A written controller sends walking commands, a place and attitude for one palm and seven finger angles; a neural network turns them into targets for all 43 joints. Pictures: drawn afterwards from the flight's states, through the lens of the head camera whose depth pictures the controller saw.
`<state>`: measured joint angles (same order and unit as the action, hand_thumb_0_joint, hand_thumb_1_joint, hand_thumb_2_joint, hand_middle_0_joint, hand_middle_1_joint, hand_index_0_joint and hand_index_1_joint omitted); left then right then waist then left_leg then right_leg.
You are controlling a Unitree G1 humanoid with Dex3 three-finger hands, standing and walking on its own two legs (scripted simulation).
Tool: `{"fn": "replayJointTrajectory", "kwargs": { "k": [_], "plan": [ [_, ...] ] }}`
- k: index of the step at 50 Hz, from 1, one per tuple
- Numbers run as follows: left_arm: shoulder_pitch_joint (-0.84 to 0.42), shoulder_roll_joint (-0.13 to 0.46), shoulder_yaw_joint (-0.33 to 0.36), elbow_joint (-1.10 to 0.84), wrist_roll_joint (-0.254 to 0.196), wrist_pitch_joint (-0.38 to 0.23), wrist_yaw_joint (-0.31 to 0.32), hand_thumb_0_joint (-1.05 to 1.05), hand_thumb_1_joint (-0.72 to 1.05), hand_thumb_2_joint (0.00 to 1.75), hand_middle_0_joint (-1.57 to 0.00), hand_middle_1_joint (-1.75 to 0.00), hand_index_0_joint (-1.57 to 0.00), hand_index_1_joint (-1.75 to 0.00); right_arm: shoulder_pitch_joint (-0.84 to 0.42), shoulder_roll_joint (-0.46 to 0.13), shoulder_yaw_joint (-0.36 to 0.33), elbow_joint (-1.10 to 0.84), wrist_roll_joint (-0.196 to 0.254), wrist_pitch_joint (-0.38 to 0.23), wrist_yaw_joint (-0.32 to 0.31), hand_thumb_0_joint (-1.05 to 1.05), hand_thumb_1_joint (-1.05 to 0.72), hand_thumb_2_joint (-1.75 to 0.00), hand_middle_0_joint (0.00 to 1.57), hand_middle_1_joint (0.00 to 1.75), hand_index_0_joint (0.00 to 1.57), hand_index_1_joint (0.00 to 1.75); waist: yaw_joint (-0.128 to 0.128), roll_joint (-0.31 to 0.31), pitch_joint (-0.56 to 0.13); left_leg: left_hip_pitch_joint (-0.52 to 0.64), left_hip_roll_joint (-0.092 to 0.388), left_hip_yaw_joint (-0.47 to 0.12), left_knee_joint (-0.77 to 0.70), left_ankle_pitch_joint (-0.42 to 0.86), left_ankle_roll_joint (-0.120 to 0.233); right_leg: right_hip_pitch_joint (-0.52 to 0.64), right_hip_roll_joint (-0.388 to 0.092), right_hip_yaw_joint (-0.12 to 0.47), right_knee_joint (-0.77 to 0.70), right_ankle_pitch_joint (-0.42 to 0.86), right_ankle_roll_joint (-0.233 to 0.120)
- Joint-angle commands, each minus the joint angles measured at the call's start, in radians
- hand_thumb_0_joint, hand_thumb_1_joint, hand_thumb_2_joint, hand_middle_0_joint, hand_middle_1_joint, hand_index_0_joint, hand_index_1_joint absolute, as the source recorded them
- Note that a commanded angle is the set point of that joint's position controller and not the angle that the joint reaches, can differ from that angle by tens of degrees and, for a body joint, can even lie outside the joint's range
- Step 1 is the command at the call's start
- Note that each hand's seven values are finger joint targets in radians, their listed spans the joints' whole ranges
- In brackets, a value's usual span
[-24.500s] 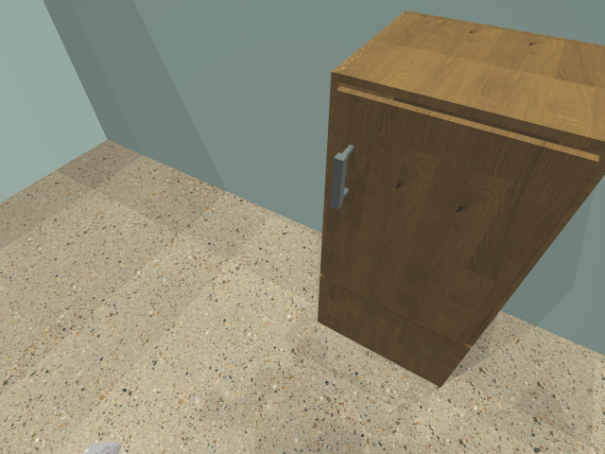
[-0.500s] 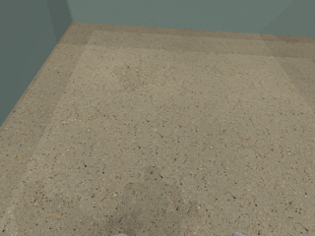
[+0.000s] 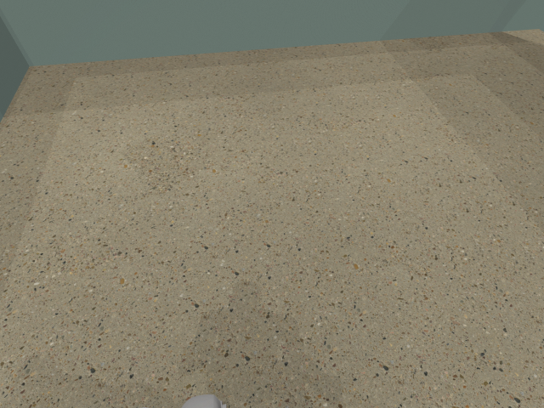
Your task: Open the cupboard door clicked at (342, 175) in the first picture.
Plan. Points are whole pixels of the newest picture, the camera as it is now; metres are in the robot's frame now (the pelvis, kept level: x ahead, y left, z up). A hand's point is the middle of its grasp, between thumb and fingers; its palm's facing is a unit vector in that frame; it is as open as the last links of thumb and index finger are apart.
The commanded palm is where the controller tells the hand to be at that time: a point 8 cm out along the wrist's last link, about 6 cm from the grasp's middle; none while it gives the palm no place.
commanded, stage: turn to face it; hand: left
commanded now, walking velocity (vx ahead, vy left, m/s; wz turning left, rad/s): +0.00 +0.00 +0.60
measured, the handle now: out of the picture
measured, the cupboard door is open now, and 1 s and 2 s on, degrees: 39 39 39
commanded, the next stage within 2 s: none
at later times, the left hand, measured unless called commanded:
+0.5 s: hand (155, 403) +0.16 +0.20 -0.16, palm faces +0.28 -0.92 -0.26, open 7.4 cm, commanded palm none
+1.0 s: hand out of the picture +0.11 +0.19 -0.16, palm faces +0.57 -0.77 -0.27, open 7.4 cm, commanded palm none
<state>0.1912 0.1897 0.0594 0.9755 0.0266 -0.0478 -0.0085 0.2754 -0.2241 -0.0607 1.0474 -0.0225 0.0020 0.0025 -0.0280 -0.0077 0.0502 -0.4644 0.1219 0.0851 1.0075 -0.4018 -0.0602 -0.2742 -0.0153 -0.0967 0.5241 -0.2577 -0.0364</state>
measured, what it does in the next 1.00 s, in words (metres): walks ahead, turning left: left foot, then right foot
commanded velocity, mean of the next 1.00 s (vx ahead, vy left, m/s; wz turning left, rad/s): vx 0.00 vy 0.00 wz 0.60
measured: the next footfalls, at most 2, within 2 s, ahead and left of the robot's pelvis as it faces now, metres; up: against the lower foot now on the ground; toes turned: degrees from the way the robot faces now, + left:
left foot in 0.14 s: +0.18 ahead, +0.13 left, +0.00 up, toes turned +9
right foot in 0.46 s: +0.18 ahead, -0.14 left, +0.00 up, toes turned +12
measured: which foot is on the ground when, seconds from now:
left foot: up 0.00-0.12, down 0.14-0.46, up 0.48-0.74, down 0.76-1.00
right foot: down 0.00-0.16, up 0.18-0.44, down 0.46-0.76, up 0.78-1.00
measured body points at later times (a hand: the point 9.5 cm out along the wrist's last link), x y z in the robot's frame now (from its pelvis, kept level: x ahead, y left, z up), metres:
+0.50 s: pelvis +0.11 -0.03 -0.01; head +0.14 -0.02 +0.44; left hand +0.14 +0.25 -0.14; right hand +0.23 -0.26 -0.16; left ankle +0.13 +0.12 -0.72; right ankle +0.14 -0.15 -0.74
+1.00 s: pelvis +0.16 -0.04 +0.00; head +0.19 -0.01 +0.44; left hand +0.08 +0.23 -0.14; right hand +0.39 -0.20 -0.14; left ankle +0.11 +0.09 -0.74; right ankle +0.24 -0.16 -0.70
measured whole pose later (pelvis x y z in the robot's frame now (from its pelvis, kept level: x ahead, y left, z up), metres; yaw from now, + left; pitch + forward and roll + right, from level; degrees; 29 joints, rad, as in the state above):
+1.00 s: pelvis +0.16 -0.04 +0.00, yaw +35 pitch +1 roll -1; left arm 0.17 0.26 0.07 0.88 0.02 0.04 0.00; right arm 0.14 -0.23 -0.05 0.89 -0.03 0.05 0.01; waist 0.00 0.00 0.09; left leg -0.34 0.02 -0.07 0.57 -0.24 -0.02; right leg -0.40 -0.05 -0.03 0.83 -0.44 0.07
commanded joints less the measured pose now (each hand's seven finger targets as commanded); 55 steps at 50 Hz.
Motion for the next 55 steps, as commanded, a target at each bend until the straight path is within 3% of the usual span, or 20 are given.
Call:
{"fn": "replayJointTrajectory", "kwargs": {
  "k": [1,5,8,10,13,20,21,23,28,32,35,36,38,39,43,50,51,52,53,55],
  "plan": [
    [0.068,0.149,0.020,0.003,-0.008,-0.023,0.014,0.00,0.90,0.90,-0.20,-0.30,-0.20,-0.30,0.036,0.024,0.019,-0.052,0.007,-0.030,0.007,0.00,-0.90,-0.90,0.20,0.30,0.20,0.30,0.007,-0.100,-0.075,0.038,-0.029,0.020,-0.256,0.125,0.008,0.127,-0.238,0.110,-0.227,0.458,-0.134],
    [0.060,0.127,0.009,0.028,-0.017,-0.003,0.024,0.00,0.90,0.90,-0.20,-0.30,-0.20,-0.30,0.061,-0.010,0.021,-0.030,0.005,-0.036,0.005,0.00,-0.90,-0.90,0.20,0.30,0.20,0.30,-0.007,-0.049,-0.052,0.229,-0.051,0.005,-0.493,0.400,0.028,0.092,-0.192,0.010,-0.107,0.331,-0.041],
    [0.119,0.071,-0.004,-0.006,-0.022,0.030,0.037,0.00,0.90,0.90,-0.20,-0.30,-0.20,-0.30,0.144,-0.184,-0.015,-0.040,-0.011,-0.021,-0.018,0.00,-0.90,-0.90,0.20,0.30,0.20,0.30,-0.034,0.291,-0.113,0.337,0.259,-0.453,-0.629,0.680,0.242,-0.096,0.000,-0.025,0.324,-0.419,0.061],
    [0.037,0.087,0.001,-0.031,-0.016,0.040,0.031,0.00,0.90,0.90,-0.20,-0.30,-0.20,-0.30,0.097,-0.163,-0.009,-0.058,-0.012,-0.014,-0.036,0.00,-0.90,-0.90,0.20,0.30,0.20,0.30,-0.022,0.295,-0.093,0.327,0.243,-0.525,-0.652,0.673,0.274,-0.221,-0.030,0.080,0.515,-0.378,0.071],
    [-0.003,0.083,0.014,-0.048,-0.019,0.046,0.022,0.00,0.90,0.90,-0.20,-0.30,-0.20,-0.30,0.035,-0.152,-0.016,-0.093,-0.008,-0.014,-0.039,0.00,-0.90,-0.90,0.20,0.30,0.20,0.30,0.000,0.150,-0.151,0.295,0.184,-0.409,-0.638,0.636,0.252,-0.187,-0.032,0.099,0.494,-0.289,0.086],
    [0.082,0.092,0.029,-0.072,-0.014,0.061,0.022,0.00,0.90,0.90,-0.20,-0.30,-0.20,-0.30,-0.096,-0.182,-0.047,-0.159,-0.005,0.021,-0.022,0.00,-0.90,-0.90,0.20,0.30,0.20,0.30,0.048,0.149,-0.111,0.067,0.057,-0.376,-0.664,0.166,0.174,0.082,0.022,0.045,0.068,-0.098,0.078],
    [0.127,0.120,0.038,-0.068,-0.011,0.056,0.027,0.00,0.90,0.90,-0.20,-0.30,-0.20,-0.30,-0.127,-0.165,-0.050,-0.177,0.001,0.027,-0.017,0.00,-0.90,-0.90,0.20,0.30,0.20,0.30,0.074,0.097,-0.102,-0.028,0.009,-0.343,-0.606,0.076,0.136,0.191,-0.015,0.071,-0.085,-0.057,0.069],
    [0.127,0.271,0.063,-0.101,0.008,0.055,0.037,0.00,0.90,0.90,-0.20,-0.30,-0.20,-0.30,-0.168,-0.080,-0.042,-0.231,0.006,0.032,0.001,0.00,-0.90,-0.90,0.20,0.30,0.20,0.30,0.105,-0.324,-0.037,-0.216,-0.177,-0.072,-0.155,-0.148,0.018,0.160,-0.447,0.497,-0.384,-0.300,-0.106],
    [0.010,0.176,0.030,-0.136,0.001,0.036,0.038,0.00,0.90,0.90,-0.20,-0.30,-0.20,-0.30,-0.163,-0.061,-0.032,-0.211,0.007,0.044,0.022,0.00,-0.90,-0.90,0.20,0.30,0.20,0.30,0.028,-0.208,-0.010,-0.117,-0.077,-0.044,0.054,-0.062,0.000,0.098,-0.319,0.127,-0.188,0.373,-0.090],
    [0.108,0.233,0.039,-0.102,0.003,0.031,0.036,0.00,0.90,0.90,-0.20,-0.30,-0.20,-0.30,-0.220,-0.037,-0.009,-0.235,0.013,0.033,0.029,0.00,-0.90,-0.90,0.20,0.30,0.20,0.30,0.076,-0.183,-0.062,-0.031,-0.118,0.043,-0.247,-0.041,0.005,0.258,-0.319,0.061,-0.061,0.717,-0.067],
    [0.092,0.253,0.044,-0.105,-0.005,0.033,0.030,0.00,0.90,0.90,-0.20,-0.30,-0.20,-0.30,-0.159,-0.075,-0.013,-0.232,0.011,0.028,0.025,0.00,-0.90,-0.90,0.20,0.30,0.20,0.30,0.036,-0.207,-0.113,0.132,-0.144,0.063,-0.446,0.099,0.026,0.236,-0.296,-0.002,0.063,0.749,-0.013],
    [0.071,0.252,0.044,-0.117,-0.013,0.035,0.028,0.00,0.90,0.90,-0.20,-0.30,-0.20,-0.30,-0.086,-0.115,-0.022,-0.213,0.005,0.023,0.022,0.00,-0.90,-0.90,0.20,0.30,0.20,0.30,-0.009,-0.154,-0.147,0.287,-0.121,0.042,-0.544,0.252,0.045,0.144,-0.293,-0.035,0.175,0.670,0.023],
    [0.032,0.147,0.016,-0.193,-0.020,0.046,0.022,0.00,0.90,0.90,-0.20,-0.30,-0.20,-0.30,0.059,-0.319,-0.070,-0.195,0.000,0.017,0.010,0.00,-0.90,-0.90,0.20,0.30,0.20,0.30,-0.081,0.331,-0.235,0.560,0.333,-0.522,-0.595,0.945,0.311,-0.301,-0.092,-0.030,0.601,-0.418,0.134],
    [-0.014,0.182,0.021,-0.219,-0.008,0.062,0.030,0.00,0.90,0.90,-0.20,-0.30,-0.20,-0.30,0.076,-0.331,-0.070,-0.185,0.002,0.022,0.004,0.00,-0.90,-0.90,0.20,0.30,0.20,0.30,-0.083,0.139,-0.212,0.492,0.359,-0.505,-0.593,0.747,0.343,-0.329,-0.100,0.077,0.675,-0.411,0.120],
    [-0.014,0.158,0.030,-0.167,-0.009,0.080,0.017,0.00,0.90,0.90,-0.20,-0.30,-0.20,-0.30,-0.124,-0.227,-0.041,-0.226,-0.003,0.015,-0.016,0.00,-0.90,-0.90,0.20,0.30,0.20,0.30,0.010,0.223,-0.071,0.234,0.129,-0.332,-0.651,0.428,0.211,-0.253,-0.082,0.098,0.576,-0.205,0.120],
    [0.093,0.155,0.034,-0.150,-0.011,0.066,0.015,0.00,0.90,0.90,-0.20,-0.30,-0.20,-0.30,-0.189,-0.238,-0.062,-0.248,0.000,0.035,-0.007,0.00,-0.90,-0.90,0.20,0.30,0.20,0.30,0.059,0.163,-0.082,0.059,0.037,-0.347,-0.585,0.204,0.160,0.087,0.015,0.027,0.064,-0.059,0.099],
    [0.130,0.188,0.044,-0.150,-0.007,0.058,0.021,0.00,0.90,0.90,-0.20,-0.30,-0.20,-0.30,-0.201,-0.201,-0.059,-0.261,0.005,0.039,-0.003,0.00,-0.90,-0.90,0.20,0.30,0.20,0.30,0.083,0.069,-0.075,-0.032,-0.023,-0.316,-0.498,0.100,0.119,0.180,-0.048,0.089,-0.099,-0.059,0.082],
    [0.145,0.278,0.063,-0.157,0.009,0.049,0.032,0.00,0.90,0.90,-0.20,-0.30,-0.20,-0.30,-0.196,-0.130,-0.050,-0.284,0.011,0.040,0.004,0.00,-0.90,-0.90,0.20,0.30,0.20,0.30,0.097,-0.197,-0.062,-0.193,-0.155,-0.167,-0.267,-0.095,0.043,0.231,-0.303,0.393,-0.267,-0.174,-0.006],
    [0.114,0.319,0.059,-0.177,0.007,0.052,0.033,0.00,0.90,0.90,-0.20,-0.30,-0.20,-0.30,-0.221,-0.125,-0.047,-0.301,0.007,0.038,0.013,0.00,-0.90,-0.90,0.20,0.30,0.20,0.30,0.105,-0.300,-0.051,-0.154,-0.166,-0.110,0.001,-0.210,0.029,0.102,-0.473,0.506,-0.340,-0.164,-0.103],
    [0.017,0.244,0.049,-0.199,0.001,0.050,0.041,0.00,0.90,0.90,-0.20,-0.30,-0.20,-0.30,-0.182,-0.125,-0.056,-0.271,0.004,0.053,0.017,0.00,-0.90,-0.90,0.20,0.30,0.20,0.30,0.040,-0.253,-0.044,-0.130,-0.105,-0.134,0.221,-0.112,0.031,0.018,-0.398,0.390,-0.290,-0.109,-0.106]
  ]
}}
